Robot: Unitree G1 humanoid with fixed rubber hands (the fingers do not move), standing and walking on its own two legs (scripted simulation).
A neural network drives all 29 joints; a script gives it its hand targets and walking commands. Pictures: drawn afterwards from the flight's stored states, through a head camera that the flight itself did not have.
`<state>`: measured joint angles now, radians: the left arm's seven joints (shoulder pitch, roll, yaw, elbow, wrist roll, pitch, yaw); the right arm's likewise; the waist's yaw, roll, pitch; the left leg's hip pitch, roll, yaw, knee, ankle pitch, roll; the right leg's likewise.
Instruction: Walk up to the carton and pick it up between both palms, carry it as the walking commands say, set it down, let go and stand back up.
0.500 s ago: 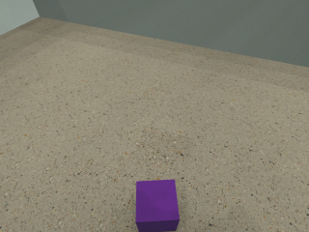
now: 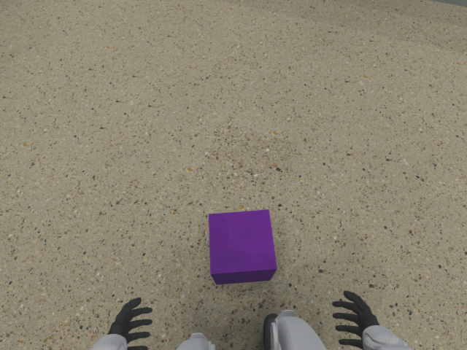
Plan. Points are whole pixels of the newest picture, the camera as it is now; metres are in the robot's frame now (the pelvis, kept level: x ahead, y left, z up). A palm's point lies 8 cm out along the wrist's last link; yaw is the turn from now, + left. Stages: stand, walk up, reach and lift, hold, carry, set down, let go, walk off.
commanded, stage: reach and lift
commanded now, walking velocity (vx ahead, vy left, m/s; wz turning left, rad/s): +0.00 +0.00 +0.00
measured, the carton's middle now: (241, 249) +0.42 -0.02 -0.61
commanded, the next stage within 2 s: none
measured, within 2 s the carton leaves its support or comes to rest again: neither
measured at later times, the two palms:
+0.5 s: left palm (139, 277) +0.27 +0.20 -0.14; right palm (346, 276) +0.25 -0.21 -0.15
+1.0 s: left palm (154, 220) +0.40 +0.18 -0.17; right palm (327, 211) +0.40 -0.21 -0.18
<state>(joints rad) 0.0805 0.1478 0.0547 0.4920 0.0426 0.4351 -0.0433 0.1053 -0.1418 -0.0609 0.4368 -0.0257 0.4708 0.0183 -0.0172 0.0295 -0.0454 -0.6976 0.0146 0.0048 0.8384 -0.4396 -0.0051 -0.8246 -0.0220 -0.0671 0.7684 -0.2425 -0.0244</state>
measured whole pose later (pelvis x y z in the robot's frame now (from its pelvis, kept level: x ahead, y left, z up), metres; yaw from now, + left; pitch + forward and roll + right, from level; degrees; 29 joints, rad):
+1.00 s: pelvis -0.05 -0.02 -0.08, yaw +4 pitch +39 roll +2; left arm -0.86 0.22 0.22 0.86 -0.05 0.10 0.01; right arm -0.82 -0.19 -0.24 0.77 0.04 0.14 -0.06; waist -0.03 0.01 -0.09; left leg -1.39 -0.03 -0.03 1.16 -0.45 -0.04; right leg -1.51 -0.01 -0.01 1.09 -0.25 -0.04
